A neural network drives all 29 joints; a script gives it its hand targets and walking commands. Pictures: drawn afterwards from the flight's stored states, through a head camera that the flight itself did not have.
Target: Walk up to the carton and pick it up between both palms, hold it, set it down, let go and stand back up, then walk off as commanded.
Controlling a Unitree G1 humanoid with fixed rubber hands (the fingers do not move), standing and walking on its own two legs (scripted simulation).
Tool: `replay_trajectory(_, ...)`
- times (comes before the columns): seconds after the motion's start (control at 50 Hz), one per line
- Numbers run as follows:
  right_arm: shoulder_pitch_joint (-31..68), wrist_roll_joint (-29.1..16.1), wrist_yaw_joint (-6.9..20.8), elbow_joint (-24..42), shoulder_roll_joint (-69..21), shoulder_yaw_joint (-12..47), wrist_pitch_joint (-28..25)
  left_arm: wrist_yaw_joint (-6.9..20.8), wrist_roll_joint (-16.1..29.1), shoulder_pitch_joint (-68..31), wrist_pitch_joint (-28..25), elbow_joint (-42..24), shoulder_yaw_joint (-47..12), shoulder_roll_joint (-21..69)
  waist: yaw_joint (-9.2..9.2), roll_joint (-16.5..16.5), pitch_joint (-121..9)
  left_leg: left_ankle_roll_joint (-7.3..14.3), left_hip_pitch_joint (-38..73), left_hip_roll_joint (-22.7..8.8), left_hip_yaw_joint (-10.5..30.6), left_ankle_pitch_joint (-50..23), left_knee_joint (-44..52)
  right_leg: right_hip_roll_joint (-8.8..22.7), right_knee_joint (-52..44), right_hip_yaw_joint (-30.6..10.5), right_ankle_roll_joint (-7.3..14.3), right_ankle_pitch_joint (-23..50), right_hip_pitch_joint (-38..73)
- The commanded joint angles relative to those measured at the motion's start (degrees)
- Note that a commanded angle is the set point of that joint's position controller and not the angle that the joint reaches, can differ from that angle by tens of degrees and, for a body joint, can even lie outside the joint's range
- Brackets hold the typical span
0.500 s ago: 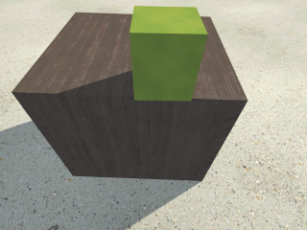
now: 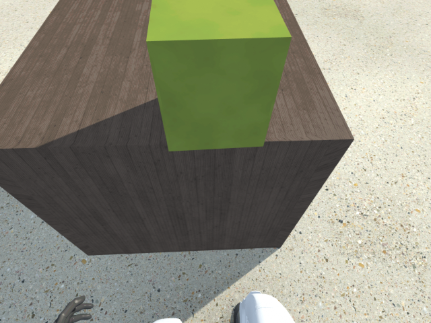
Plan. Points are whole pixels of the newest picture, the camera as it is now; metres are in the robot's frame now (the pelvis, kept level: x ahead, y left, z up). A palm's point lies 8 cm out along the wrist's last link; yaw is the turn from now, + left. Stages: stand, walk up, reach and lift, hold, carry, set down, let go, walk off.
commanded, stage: walk up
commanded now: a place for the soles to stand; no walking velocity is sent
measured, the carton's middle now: (213, 72) +0.55 +0.01 +0.15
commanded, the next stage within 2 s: none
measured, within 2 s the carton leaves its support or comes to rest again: neither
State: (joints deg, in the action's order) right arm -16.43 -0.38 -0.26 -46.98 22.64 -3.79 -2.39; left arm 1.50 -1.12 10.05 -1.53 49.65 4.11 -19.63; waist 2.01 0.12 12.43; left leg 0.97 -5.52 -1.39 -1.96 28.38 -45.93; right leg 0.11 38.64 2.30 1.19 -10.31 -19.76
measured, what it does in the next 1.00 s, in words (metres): steps on the spot: left foot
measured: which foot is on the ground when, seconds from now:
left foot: down 0.00-0.00, up 0.02-0.16, down 0.18-1.00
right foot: down 0.00-1.00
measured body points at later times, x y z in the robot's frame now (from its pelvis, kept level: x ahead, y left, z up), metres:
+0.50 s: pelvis +0.02 -0.02 -0.01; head +0.05 +0.00 +0.44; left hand +0.11 +0.30 -0.14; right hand +0.13 -0.34 -0.10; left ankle +0.00 +0.11 -0.70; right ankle +0.07 -0.12 -0.71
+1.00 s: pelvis +0.02 -0.02 +0.02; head +0.03 -0.02 +0.47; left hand +0.11 +0.28 -0.10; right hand +0.13 -0.32 -0.10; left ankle +0.01 +0.11 -0.71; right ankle +0.07 -0.13 -0.71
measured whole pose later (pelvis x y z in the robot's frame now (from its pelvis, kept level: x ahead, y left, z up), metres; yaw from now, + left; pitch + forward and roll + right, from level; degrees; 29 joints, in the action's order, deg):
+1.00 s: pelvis +0.02 -0.02 +0.02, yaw +2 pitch -4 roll +1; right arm -6.5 1.3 1.3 -58.6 20.3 -2.1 -1.6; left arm 1.7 -1.0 4.9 -1.7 59.7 2.5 -19.6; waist -0.6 -0.3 4.9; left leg 0.1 -10.2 0.4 3.4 21.8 -32.3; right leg -1.0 32.1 -0.5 2.0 -15.2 -15.1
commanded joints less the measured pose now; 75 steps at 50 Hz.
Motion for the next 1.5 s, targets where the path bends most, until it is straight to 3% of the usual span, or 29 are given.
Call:
replay_trajectory(0.0, -3.51, -0.14, -1.17, 2.17, 11.2, -2.19, 1.24, -1.56, 0.33, 3.84, -0.78, -4.12, 3.51, -17.37, -4.56, -8.96, -11.62, -0.19, -11.76, 1.47, 6.68, 13.25, -17.22, 22.18, -19.21, -33.21, 19.13, 2.51, 5.91)
replay_trajectory(0.16, -8.2, 1.44, -1.04, -2.93, 11.22, -3.0, 0.53, -1.74, 0.22, -7.3, 1.28, -6.51, 2.61, -14.51, 0.86, -11.91, -15.41, 1.55, 0.7, -0.22, 4.02, -6.74, 10.09, 14.12, -10.05, -15.9, 8.22, -6.88, -5.95)
replay_trajectory(0.18, -8.1, 2.26, -1.31, -3.04, 12.74, -3.52, 0.19, -1.75, 0.62, -6.98, 1.78, -7.04, 2.0, -12.32, 1.08, -5.81, -14.12, 2.67, 2.02, -2.8, 12.07, -4.58, 17.28, 10.97, -3.02, -13.1, 5.21, -6.58, -10.66)
replay_trajectory(0.2, -4.77, 2.44, -1.3, -1.63, 18.64, -4.4, -0.22, -1.72, 0.53, -9.01, 2.31, -6.87, 1.56, -10.35, 1.41, 7.91, -11.56, 7.65, -6.7, -14.01, 34.69, 2.2, 27.76, 1.3, 8.6, -5.96, 0.29, -17.94, -14.06)
replay_trajectory(0.22, 0.72, 2.36, -1.27, -0.21, 22.29, -5.07, -0.14, -2.15, -0.2, -10.94, 2.45, -5.91, 3.33, -13.83, 0.91, 9.3, -9.06, 16.65, -16.82, -21.03, 43.82, 2.68, 31.5, -1.49, 19.67, -5.97, -0.43, -26.58, -7.69)
replay_trajectory(0.24, 7.55, 2.6, -1.59, 0.62, 20.7, -4.47, -0.61, -2.1, 0.06, -9.17, 2.04, -4.18, 3.66, -15.11, -2.29, 6.27, -6.47, 18.96, -20.57, -22.14, 42.39, -7.4, 28.06, 0.99, 21.46, -9.96, -0.34, -24.67, -3.14)
replay_trajectory(0.28, 8.87, 2.26, -1.65, 0.62, 14.74, -2.85, -1.28, -1.88, 1.12, -4.61, 1.49, -2.09, 2.95, -13.24, -4.23, 5.26, -8.98, 14.29, -8.2, -16.09, 24.17, -34.52, 16.98, 1.37, 15.11, -6.79, 0.67, -20.77, -6.03)
replay_trajectory(0.32, 8.39, 1.43, -1.81, -0.43, 12.3, -2.01, -0.96, -2.03, 1.55, -1.77, 0.9, -0.74, 2.4, -11.52, -4.86, 8.34, -11.67, 9.99, -3.62, -12.82, 17.0, -49.68, 10.55, 1.93, 3.81, -4.2, 1.11, -13.71, -2.26)
replay_trajectory(0.36, 8.17, 0.1, -1.48, 0.07, 11.35, -1.76, -0.61, -2.2, 0.83, 0.91, -0.31, 1.29, 2.84, -13.83, -5.72, 5.34, -17.73, 2.7, -5.77, -4.99, 9.82, -46.57, -0.38, 4.41, -11.31, -8.36, 4.13, 11.55, 12.79)
replay_trajectory(0.4, 5.77, -0.13, -1.67, -0.47, 8.78, -1.14, 0.54, -2.65, 0.31, -1.19, -1.4, 1.17, 2.78, -16.61, -3.52, -2.75, -18.06, -0.41, -18.28, 0.94, 5.1, -3.66, -9.68, 17.36, -10.52, -30.0, 12.48, 23.37, 18.07)
replay_trajectory(0.44, 5.52, 0.31, -1.71, -2.71, 10.57, -1.63, 1.14, -2.31, 0.34, -4.98, -1.09, 0.34, 1.99, -16.09, -2.07, -3.65, -12.7, 0.57, -10.03, 0.41, 8.3, 10.22, -6.16, 19.06, -12.95, -30.18, 15.89, 14.5, 1.18)
replay_trajectory(0.5, 0.63, 0.46, -0.9, -4.93, 10.07, -1.91, -0.29, -2.39, 0.78, -9.88, -0.66, -0.75, 0.91, -14.03, 2.46, -2.15, -12.19, 1.69, -1.52, -3.09, 10.53, -13.43, 14.47, 10.23, -6.29, -17.62, 6.81, 8.34, -5.02)
replay_trajectory(0.54, 5.79, 1.2, -1.08, -3.7, 15.36, -2.57, -1.0, -2.21, 1.1, -9.08, -0.18, -0.03, 0.48, -12.06, -0.46, 4.5, -13.52, 8.92, -5.14, -13.37, 28.26, -20.0, 22.46, -0.04, 5.77, -7.03, 0.05, 0.43, -3.21)
replay_trajectory(0.56, 9.48, 1.37, -1.02, -3.02, 17.25, -2.22, -0.82, -2.33, 1.35, -6.98, 0.16, 1.86, 1.23, -13.64, -2.78, 4.81, -12.28, 13.38, -12.92, -16.34, 29.02, -21.99, 20.34, -1.02, 6.26, -5.41, 0.32, -12.95, 2.8)
replay_trajectory(0.6, 14.48, 1.0, -0.78, -2.6, 12.98, -1.18, -0.35, -2.04, 0.57, -2.83, -0.72, 4.3, 1.2, -13.3, -5.13, 2.34, -12.73, 8.29, -14.49, -10.98, 20.77, -22.29, 15.34, 2.49, -4.89, -9.38, 1.98, -5.43, 10.41)
replay_trajectory(0.66, 13.48, 0.42, -0.83, -4.19, 10.53, -0.54, 0.44, -1.78, 0.65, -5.35, -1.8, 4.84, 1.35, -16.37, -2.71, 0.4, -12.95, 0.11, -8.54, -0.2, 8.38, -15.31, 5.25, 11.9, -12.88, -22.86, 9.06, 6.88, 3.74)
replay_trajectory(0.72, 10.5, 1.13, -0.49, -6.64, 10.36, -0.61, 0.31, -1.94, 0.88, -9.11, -1.28, 4.75, 0.11, -14.63, -0.17, 0.38, -12.26, 1.08, -3.46, -1.78, 9.61, -14.64, 14.25, 10.44, -14.14, -19.88, 6.56, 1.63, -1.26)
replay_trajectory(0.78, 13.13, 0.81, -0.18, -7.04, 11.12, -0.47, 0.1, -1.59, 0.94, -8.74, -1.23, 6.0, -0.03, -13.17, -2.43, 0.16, -13.75, 2.87, -5.8, -5.31, 12.87, -16.54, 19.13, 5.07, -13.56, -11.38, 2.49, -3.35, 5.07)
replay_trajectory(0.9, 14.51, 0.92, 0.05, -9.51, 9.4, 0.51, 0.21, -1.27, 0.7, -11.02, -1.04, 8.02, -0.27, -13.06, -2.17, -1.32, -12.63, 1.33, -5.67, -3.2, 9.67, -12.83, 23.06, 7.09, -19.57, -14.09, 2.63, -7.73, 6.48)
replay_trajectory(0.94, 9.42, 2.27, 1.28, -7.87, 13.57, -2.3, -0.78, 0.15, -0.25, -4.88, -1.59, 5.67, 2.09, -16.69, -2.85, -1.02, -14.54, 4.24, -8.78, -2.09, 10.95, 11.34, 20.86, 5.68, -17.81, -15.32, 5.13, -31.17, 7.98)
replay_trajectory(1.06, 10.72, 2.47, 1.53, -4.62, 9.88, -2.2, -1.41, -0.08, -0.66, 1.83, -2.4, 4.22, 4.18, -18.34, -6.11, -9.39, -7.03, 1.21, -27.34, -1.47, 4.12, -0.4, 5.62, 17.64, -26.15, -29.49, 12.49, -22.37, 19.28)
replay_trajectory(1.14, 0.77, 2.55, 1.93, -6.63, 10.72, -3.25, -2.95, 0.64, -0.71, -5.28, -1.22, 0.26, 3.12, -16.14, 0.21, -8.69, -8.45, 1.87, -5.19, -0.63, 2.23, -6.39, 18.05, 12.01, -18.03, -18.13, 9.1, -25.52, -1.42)
replay_trajectory(1.16, -6.49, 2.85, 1.48, -8.45, 12.79, -4.47, -3.23, 0.73, -0.28, -8.72, -0.77, -1.68, 2.39, -13.16, 4.85, -3.62, -9.47, 2.55, 5.86, -2.44, 7.74, -2.66, 24.05, 6.69, -8.33, -12.34, 6.08, -25.89, -12.53)
replay_trajectory(1.18, -10.64, 3.76, 0.82, -8.37, 18.38, -6.24, -3.4, 0.72, 0.65, -10.63, -0.7, -3.26, 1.29, -8.97, 6.66, 10.17, -6.51, 5.62, 8.25, -12.89, 29.76, 15.98, 33.68, -2.99, 9.13, -7.39, 2.03, -24.61, -24.65)
replay_trajectory(1.2, -7.11, 3.42, 0.72, -6.74, 22.59, -6.87, -3.36, 0.07, 0.09, -8.24, -0.9, -3.12, 1.98, -11.94, 4.82, 11.19, -2.64, 10.76, 4.2, -21.66, 41.03, 24.31, 39.45, -3.9, 19.97, -8.06, 1.17, -20.55, -28.3)
replay_trajectory(1.26, -0.72, 2.03, 0.75, -3.74, 16.64, -4.84, -3.41, -0.29, 0.24, -2.07, -2.55, -0.83, 2.83, -15.57, -0.16, 2.05, -2.96, 16.43, 3.68, -22.83, 31.1, -16.44, 30.27, 1.25, 20.93, -11.0, 0.16, -17.48, -22.52)
replay_trajectory(1.32, -2.51, 1.38, 0.64, -2.44, 15.61, -4.13, -3.86, 0.39, 0.66, -1.35, -2.55, -1.7, 2.77, -14.2, -0.1, 8.11, -4.7, 14.18, 7.34, -19.26, 17.93, -38.57, 25.02, 3.27, 14.02, -6.97, -0.29, -15.8, -20.08)
replay_trajectory(1.42, 2.02, 1.29, 0.06, 0.95, 15.22, -3.65, -2.61, 0.65, 0.81, 0.97, -1.93, -1.97, 2.71, -11.95, -2.39, 12.88, -3.88, 9.2, -9.17, -14.42, 7.79, -45.13, 20.53, 2.69, -0.14, -2.28, 1.29, -4.73, 1.35)
replay_trajectory(1.48, 0.66, -0.05, -0.11, 1.49, 10.53, -1.53, -1.36, -0.63, 0.34, 8.75, -2.24, 1.65, 3.89, -14.76, -5.7, 2.4, -10.87, 3.79, -16.5, -5.18, 0.57, -35.84, 0.08, 0.37, -9.79, -2.24, 2.7, 10.35, 19.24)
